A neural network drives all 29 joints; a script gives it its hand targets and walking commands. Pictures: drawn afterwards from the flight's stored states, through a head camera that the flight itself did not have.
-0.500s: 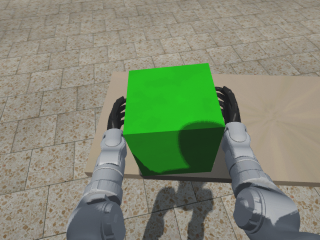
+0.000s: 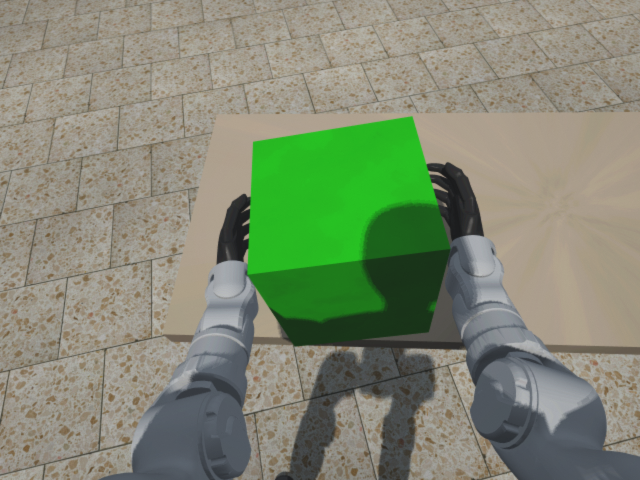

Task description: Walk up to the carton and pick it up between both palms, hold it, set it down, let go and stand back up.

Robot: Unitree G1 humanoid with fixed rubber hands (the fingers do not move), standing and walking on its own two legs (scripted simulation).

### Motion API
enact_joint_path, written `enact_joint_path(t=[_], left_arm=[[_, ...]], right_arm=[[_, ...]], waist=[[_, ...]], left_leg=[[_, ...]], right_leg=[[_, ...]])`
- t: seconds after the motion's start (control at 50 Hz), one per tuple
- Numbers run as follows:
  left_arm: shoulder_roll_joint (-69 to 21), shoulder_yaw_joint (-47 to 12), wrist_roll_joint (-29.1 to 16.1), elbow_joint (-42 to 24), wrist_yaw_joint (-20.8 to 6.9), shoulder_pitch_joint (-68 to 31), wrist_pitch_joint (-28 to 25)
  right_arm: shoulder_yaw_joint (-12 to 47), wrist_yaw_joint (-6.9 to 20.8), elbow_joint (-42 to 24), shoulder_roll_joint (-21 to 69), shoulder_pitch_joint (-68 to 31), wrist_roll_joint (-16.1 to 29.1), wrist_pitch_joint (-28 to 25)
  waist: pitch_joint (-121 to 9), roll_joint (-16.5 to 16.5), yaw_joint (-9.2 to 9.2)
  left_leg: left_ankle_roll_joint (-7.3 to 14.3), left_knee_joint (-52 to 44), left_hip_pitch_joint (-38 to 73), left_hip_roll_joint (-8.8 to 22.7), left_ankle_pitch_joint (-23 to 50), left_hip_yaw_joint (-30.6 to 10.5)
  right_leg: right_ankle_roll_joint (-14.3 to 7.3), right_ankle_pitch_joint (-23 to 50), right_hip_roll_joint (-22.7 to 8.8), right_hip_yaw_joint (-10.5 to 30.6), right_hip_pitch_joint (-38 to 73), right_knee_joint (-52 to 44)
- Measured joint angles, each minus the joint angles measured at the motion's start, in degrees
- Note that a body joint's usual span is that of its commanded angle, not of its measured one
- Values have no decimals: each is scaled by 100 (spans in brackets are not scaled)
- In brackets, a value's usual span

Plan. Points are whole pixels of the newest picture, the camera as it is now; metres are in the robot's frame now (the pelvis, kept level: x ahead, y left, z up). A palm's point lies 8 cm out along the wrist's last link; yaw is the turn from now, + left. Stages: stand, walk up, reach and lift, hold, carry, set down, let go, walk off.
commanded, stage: set down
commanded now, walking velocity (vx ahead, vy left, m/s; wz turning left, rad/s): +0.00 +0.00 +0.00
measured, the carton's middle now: (347, 243) +0.43 +0.01 -0.03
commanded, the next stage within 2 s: none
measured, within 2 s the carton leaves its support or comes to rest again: rests again in 0.64 s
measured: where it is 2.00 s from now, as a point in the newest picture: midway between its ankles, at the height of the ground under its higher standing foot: outside the picture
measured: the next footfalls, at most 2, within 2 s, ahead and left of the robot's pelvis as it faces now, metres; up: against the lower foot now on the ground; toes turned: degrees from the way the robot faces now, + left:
none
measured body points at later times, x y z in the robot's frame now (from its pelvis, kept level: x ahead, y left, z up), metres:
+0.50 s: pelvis -0.01 +0.00 -0.01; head +0.11 -0.01 +0.43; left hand +0.40 +0.15 -0.01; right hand +0.44 -0.15 +0.01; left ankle -0.01 +0.15 -0.74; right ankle -0.02 -0.09 -0.74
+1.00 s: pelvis -0.01 +0.00 -0.01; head +0.11 +0.00 +0.43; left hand +0.41 +0.14 -0.01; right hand +0.43 -0.16 +0.00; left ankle -0.01 +0.15 -0.74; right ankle -0.02 -0.09 -0.74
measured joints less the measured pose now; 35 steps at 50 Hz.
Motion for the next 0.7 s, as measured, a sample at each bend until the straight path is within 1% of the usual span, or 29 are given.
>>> enact_joint_path(t=[0.18, 0.34, 0.5, 0.7], left_arm=[[-46, 119, -41, 250, 69, -140, -331], [-85, 292, 6, 438, 105, -399, -382], [-80, 461, 133, 463, 78, -508, -464], [-159, 551, 345, 306, 95, -427, -519]], right_arm=[[-193, 54, 274, -122, -158, -164, -226], [-432, 104, 548, -272, -385, -291, -268], [-662, 136, 517, -236, -500, -501, -273], [-885, 249, 441, -170, -455, -663, -226]], waist=[[-158, 28, 22], [-187, 36, 86], [-131, 1, 59], [-198, -37, 22]], left_leg=[[3, 80, -448, 18, 24, 43], [16, 89, -626, 15, 80, 94], [29, 54, -693, 0, 155, 111], [55, 124, -804, 7, 130, 168]], right_leg=[[-11, 13, 0, -2, -477, 117], [-17, 27, -13, 18, -716, 225], [-19, 58, -35, 7, -817, 266], [-2, 77, -41, 31, -916, 278]])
